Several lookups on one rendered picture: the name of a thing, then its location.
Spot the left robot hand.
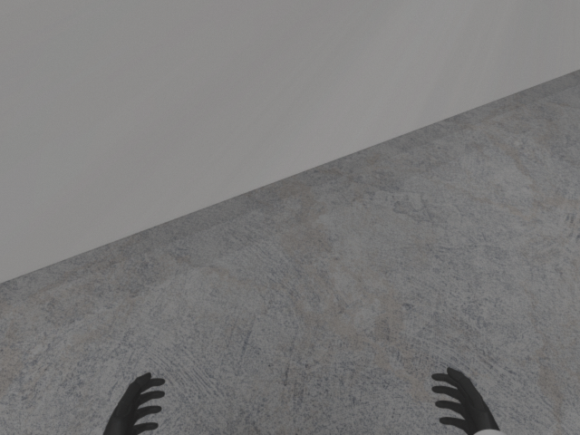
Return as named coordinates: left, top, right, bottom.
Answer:
left=103, top=372, right=165, bottom=435

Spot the right robot hand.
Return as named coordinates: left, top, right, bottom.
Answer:
left=431, top=367, right=500, bottom=435

